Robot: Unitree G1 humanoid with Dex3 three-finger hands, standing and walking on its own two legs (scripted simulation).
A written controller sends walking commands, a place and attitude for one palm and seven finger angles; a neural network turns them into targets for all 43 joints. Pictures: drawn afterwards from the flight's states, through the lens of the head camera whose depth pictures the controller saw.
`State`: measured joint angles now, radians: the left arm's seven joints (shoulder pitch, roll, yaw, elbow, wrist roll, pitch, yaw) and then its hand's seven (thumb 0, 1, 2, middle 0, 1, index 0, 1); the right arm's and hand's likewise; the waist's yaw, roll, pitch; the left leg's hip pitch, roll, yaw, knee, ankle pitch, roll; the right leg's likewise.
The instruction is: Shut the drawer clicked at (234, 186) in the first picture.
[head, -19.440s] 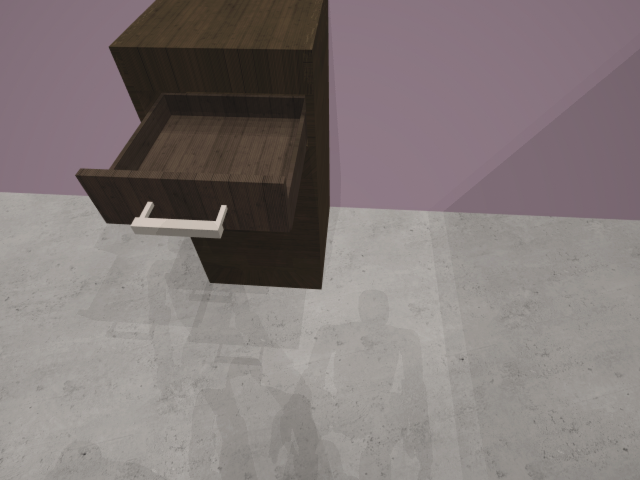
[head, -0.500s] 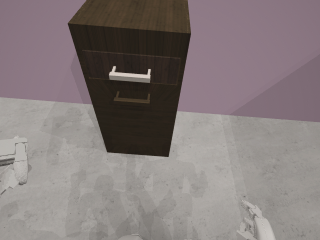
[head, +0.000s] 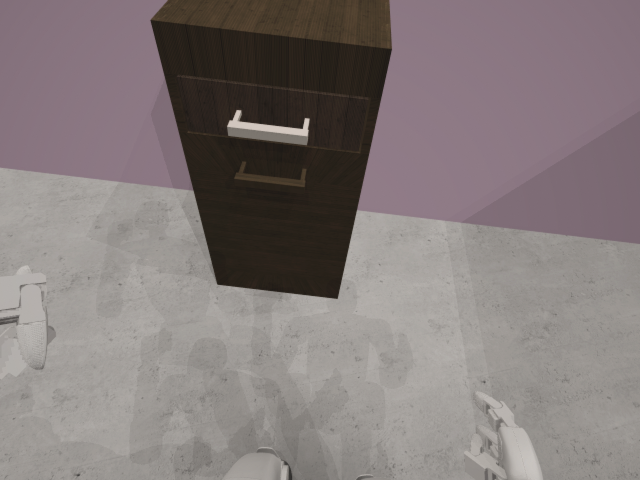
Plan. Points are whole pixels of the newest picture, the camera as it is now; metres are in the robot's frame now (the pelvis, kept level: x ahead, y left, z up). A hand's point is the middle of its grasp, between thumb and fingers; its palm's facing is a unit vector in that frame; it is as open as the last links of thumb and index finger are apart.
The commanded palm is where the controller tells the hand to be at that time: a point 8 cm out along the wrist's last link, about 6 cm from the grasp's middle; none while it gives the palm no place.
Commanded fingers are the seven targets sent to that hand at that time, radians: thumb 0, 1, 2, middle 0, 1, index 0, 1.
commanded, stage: step back with the hand held close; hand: left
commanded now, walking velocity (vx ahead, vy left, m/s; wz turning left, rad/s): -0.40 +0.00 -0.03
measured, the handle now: (270, 126) +0.76 +0.15 -0.02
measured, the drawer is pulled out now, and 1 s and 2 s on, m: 0.00 0.00 0.00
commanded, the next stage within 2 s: stop stepping back and stand still in 0.32 s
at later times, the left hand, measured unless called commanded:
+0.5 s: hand (14, 451) +0.12 +0.21 +0.19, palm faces +0.22 -0.86 -0.45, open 3.2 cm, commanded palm +0.05 +0.27 +0.20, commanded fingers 0.00 0.90 0.90 -1.40 -1.60 -1.40 -1.60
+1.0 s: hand out of the picture +0.03 +0.22 +0.19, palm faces +0.32 -0.84 -0.44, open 3.2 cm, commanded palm -0.02 +0.26 +0.20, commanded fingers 0.00 0.90 0.90 -1.40 -1.60 -1.40 -1.60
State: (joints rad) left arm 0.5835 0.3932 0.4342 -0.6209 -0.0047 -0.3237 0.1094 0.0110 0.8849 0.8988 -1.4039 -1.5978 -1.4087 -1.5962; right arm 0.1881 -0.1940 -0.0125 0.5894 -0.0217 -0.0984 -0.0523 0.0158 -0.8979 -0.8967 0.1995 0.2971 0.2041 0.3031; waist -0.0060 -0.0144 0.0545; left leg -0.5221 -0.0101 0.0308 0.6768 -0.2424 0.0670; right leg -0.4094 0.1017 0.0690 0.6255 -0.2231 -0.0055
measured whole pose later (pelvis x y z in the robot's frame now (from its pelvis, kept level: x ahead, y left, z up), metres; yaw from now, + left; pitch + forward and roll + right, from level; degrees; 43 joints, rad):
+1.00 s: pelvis -0.16 -0.01 +0.02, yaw -3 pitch -1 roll +0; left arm 0.63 0.39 0.37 -0.55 -0.02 -0.25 0.14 0.01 0.89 0.90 -1.40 -1.60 -1.41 -1.60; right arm 0.24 -0.20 0.00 0.63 0.01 -0.14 -0.07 0.02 -0.90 -0.90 0.19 0.30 0.20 0.30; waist -0.02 -0.02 -0.02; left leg -0.28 0.04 0.03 0.54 -0.25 0.00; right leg -0.21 -0.01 -0.05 0.52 -0.29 -0.01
